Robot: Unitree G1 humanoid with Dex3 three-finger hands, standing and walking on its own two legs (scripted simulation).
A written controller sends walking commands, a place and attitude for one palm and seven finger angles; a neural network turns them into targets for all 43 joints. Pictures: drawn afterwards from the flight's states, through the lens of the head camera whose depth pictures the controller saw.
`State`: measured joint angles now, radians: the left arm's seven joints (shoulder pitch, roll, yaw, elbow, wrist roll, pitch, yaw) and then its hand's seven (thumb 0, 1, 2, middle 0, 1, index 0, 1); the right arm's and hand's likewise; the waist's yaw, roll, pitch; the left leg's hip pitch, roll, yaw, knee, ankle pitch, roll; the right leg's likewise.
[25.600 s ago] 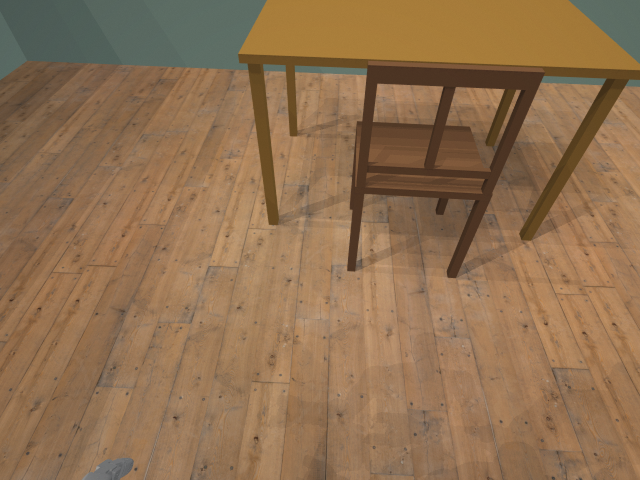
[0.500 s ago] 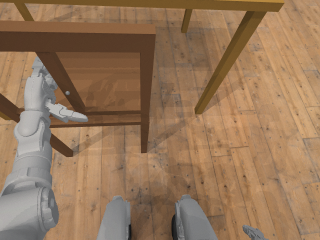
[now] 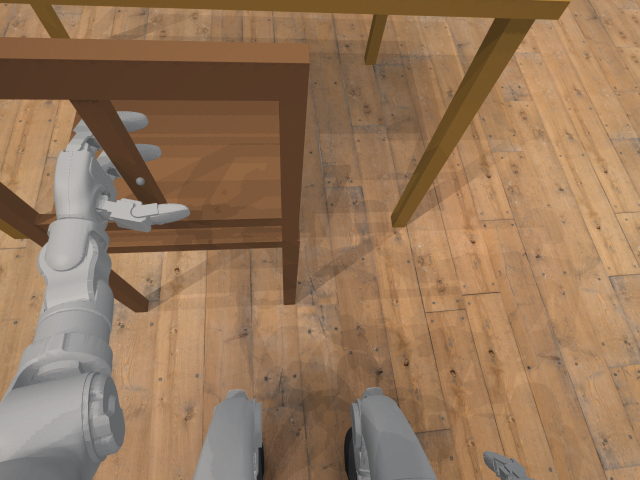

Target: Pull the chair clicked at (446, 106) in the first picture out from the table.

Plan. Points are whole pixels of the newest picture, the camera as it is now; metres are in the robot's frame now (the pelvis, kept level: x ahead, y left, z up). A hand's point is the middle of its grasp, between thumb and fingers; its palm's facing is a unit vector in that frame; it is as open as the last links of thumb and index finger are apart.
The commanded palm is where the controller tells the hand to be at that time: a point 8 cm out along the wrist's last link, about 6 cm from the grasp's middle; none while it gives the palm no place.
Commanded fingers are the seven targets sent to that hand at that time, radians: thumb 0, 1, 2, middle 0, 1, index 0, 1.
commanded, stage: hook a spindle and tug to test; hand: left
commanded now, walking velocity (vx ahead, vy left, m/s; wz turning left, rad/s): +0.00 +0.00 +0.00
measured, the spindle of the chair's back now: (132, 168) +0.49 +0.23 +0.01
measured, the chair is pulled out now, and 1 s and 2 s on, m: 0.00 0.03 0.16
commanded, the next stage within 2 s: step backward, pulling the chair out in 0.96 s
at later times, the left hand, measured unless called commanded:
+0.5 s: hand (142, 180) +0.46 +0.21 +0.03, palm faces +0.06 -1.00 -0.02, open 5.7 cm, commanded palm +0.43 +0.24 +0.03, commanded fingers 0.00 0.90 0.90 -0.50 -1.45 -0.50 -1.45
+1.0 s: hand (138, 200) +0.44 +0.20 +0.03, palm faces +0.04 -1.00 -0.02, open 5.8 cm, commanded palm +0.40 +0.25 +0.03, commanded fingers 0.00 0.90 0.90 -0.50 -1.45 -0.50 -1.45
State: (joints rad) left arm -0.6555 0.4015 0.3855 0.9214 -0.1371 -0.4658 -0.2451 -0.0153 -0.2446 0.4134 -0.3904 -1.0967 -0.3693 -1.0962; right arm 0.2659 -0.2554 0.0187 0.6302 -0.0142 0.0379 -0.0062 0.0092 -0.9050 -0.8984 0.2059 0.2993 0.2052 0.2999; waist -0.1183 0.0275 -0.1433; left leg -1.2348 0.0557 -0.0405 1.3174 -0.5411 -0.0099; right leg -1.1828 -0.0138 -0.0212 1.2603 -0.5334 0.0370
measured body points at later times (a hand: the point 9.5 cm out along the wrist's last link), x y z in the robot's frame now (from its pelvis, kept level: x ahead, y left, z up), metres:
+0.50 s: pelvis +0.01 +0.00 +0.01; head +0.16 +0.02 +0.43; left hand +0.45 +0.26 +0.03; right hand +0.08 -0.26 -0.11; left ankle +0.03 +0.12 -0.61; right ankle +0.03 -0.15 -0.61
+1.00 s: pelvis +0.04 +0.01 +0.02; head +0.18 +0.02 +0.45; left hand +0.43 +0.26 +0.03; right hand +0.14 -0.25 -0.09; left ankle +0.03 +0.12 -0.61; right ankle +0.03 -0.15 -0.61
